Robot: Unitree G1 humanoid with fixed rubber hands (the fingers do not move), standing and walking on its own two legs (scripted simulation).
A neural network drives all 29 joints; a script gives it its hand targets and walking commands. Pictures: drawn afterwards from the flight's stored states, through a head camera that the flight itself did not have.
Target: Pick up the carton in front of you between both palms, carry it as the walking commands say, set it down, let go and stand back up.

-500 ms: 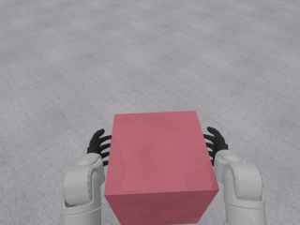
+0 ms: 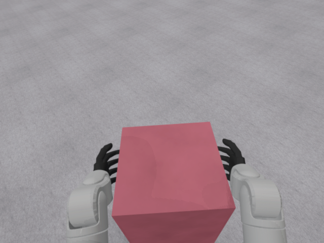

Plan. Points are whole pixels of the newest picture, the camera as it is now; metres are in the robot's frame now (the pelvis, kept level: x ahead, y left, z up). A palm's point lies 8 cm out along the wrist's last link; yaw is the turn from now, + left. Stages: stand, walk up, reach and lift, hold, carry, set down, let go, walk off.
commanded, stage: carry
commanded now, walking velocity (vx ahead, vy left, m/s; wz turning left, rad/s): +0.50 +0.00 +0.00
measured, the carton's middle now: (170, 187) +0.26 +0.01 -0.01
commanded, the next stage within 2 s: none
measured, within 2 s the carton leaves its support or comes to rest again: neither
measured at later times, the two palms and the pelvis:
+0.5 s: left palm (110, 82) +0.60 +0.19 +0.07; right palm (199, 78) +0.58 -0.11 +0.08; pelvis +0.33 +0.06 +0.00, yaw -3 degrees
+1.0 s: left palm (134, 40) +0.91 +0.13 +0.06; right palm (200, 37) +0.92 -0.17 +0.05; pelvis +0.66 -0.02 +0.00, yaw +1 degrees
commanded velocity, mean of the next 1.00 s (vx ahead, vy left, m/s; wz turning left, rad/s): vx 0.50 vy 0.00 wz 0.00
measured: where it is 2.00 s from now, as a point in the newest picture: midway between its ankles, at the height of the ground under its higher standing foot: (168, 110)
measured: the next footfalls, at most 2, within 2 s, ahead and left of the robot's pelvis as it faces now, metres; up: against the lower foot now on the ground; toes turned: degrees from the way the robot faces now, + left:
left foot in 0.26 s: +0.37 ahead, +0.13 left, +0.00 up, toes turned +10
right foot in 0.78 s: +0.71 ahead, -0.09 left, +0.00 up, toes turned -13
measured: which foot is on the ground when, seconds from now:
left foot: up 0.00-0.24, down 0.26-0.82, up 0.84-1.00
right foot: down 0.00-0.30, up 0.32-0.76, down 0.78-1.00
